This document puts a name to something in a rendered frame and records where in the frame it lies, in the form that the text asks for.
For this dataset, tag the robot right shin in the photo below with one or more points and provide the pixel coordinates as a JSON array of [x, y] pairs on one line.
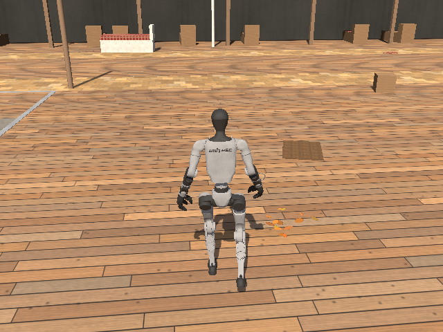
[[241, 255]]

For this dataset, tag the right robot upper arm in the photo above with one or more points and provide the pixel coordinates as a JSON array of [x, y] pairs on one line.
[[246, 156]]

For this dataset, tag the right robot forearm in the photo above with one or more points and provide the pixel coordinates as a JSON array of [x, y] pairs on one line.
[[256, 179]]

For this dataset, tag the left robot forearm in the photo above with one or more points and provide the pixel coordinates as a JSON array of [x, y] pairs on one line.
[[185, 186]]

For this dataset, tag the right robot hand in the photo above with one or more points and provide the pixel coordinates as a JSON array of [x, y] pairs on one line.
[[253, 188]]

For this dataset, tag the robot torso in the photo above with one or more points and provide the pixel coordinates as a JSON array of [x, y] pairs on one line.
[[220, 166]]

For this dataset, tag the left robot upper arm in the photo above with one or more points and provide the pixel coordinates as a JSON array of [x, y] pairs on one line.
[[194, 157]]

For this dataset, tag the left robot hand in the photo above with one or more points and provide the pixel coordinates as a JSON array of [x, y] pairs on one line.
[[181, 200]]

